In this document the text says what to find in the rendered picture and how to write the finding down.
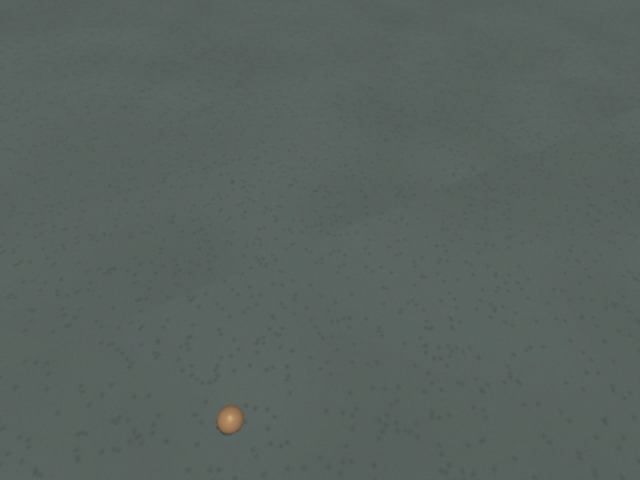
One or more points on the ball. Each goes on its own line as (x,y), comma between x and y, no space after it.
(230,419)

